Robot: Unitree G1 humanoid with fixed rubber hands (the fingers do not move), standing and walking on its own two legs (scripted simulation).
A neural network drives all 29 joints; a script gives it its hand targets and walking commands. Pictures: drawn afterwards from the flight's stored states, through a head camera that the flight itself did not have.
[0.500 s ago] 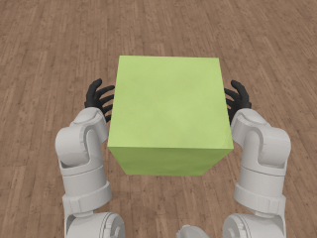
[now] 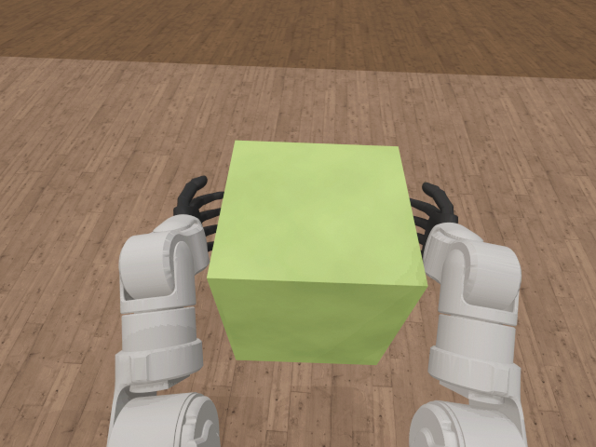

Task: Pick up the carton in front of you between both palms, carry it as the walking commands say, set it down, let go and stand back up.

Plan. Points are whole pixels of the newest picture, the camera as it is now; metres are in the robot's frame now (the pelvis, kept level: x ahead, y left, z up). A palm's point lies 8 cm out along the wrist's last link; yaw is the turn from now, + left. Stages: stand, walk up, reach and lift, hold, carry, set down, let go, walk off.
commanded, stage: carry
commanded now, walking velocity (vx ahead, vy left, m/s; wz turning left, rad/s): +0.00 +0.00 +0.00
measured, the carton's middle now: (311, 261) +0.37 +0.02 +0.08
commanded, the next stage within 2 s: none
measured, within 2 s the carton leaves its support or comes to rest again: neither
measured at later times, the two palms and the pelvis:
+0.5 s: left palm (200, 193) +0.42 +0.17 +0.15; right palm (425, 203) +0.41 -0.13 +0.15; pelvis +0.06 +0.02 +0.04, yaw +2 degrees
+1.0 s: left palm (198, 131) +0.49 +0.18 +0.20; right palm (413, 138) +0.49 -0.12 +0.20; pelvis +0.15 +0.02 +0.03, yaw +4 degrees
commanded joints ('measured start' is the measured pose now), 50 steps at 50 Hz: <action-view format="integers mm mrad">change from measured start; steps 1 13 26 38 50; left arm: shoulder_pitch -578 -464 -366 -566 -554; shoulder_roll -947 -848 -776 -694 -704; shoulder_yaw -567 -624 -644 -672 -437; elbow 28 -115 -246 -275 -23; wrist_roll -181 -126 -160 -292 -69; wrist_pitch -50 -136 -99 -43 23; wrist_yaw -89 -45 -38 -33 4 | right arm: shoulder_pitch -611 -541 -520 -533 -731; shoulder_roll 832 836 732 593 717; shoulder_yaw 630 735 796 608 639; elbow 41 -61 -303 -144 -12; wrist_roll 209 303 362 256 320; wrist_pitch -45 -140 -121 -48 5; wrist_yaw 66 34 45 -28 7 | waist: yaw -34 8 -30 -10 -103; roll -17 -110 76 14 -15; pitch -344 -334 -408 -352 -238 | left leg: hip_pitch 104 -194 332 -115 317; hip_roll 112 -13 159 -35 279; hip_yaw -50 94 58 53 -363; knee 50 -20 30 304 -307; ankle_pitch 835 510 1196 -59 12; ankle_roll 11 -42 56 95 184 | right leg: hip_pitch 218 634 60 22 -602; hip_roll -110 -127 63 -242 -67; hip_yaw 63 121 -117 293 47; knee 26 -25 -56 -392 519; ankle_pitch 803 1369 403 -78 131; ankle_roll -21 -84 -15 -200 2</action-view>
